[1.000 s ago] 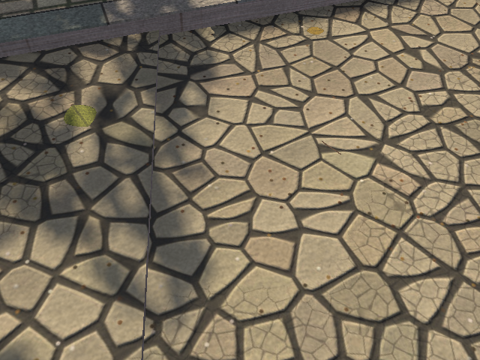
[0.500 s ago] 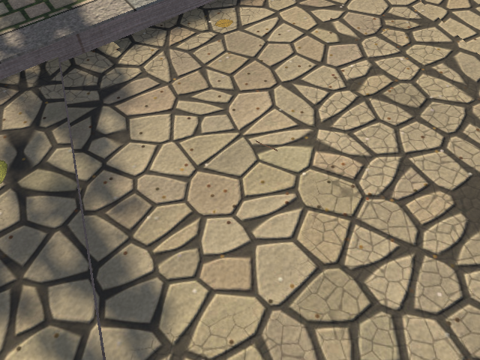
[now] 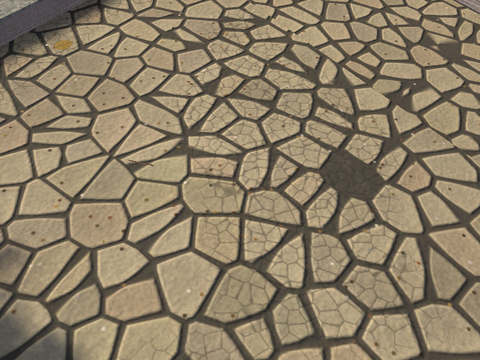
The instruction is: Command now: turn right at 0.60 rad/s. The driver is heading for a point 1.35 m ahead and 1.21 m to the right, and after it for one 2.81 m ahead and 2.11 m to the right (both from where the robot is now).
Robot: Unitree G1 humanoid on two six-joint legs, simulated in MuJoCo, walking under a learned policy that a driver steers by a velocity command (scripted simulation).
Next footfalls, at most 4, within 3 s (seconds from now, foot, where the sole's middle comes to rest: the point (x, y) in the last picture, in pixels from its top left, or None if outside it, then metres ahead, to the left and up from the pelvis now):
0.18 right None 0.01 -0.12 -0.78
0.72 left None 0.08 0.05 -0.78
1.02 right None -0.03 -0.13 -0.78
1.58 right None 0.17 -0.31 -0.78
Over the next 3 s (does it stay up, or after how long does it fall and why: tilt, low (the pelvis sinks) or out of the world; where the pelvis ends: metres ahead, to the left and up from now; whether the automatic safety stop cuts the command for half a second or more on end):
stays up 0.62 -0.74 0.00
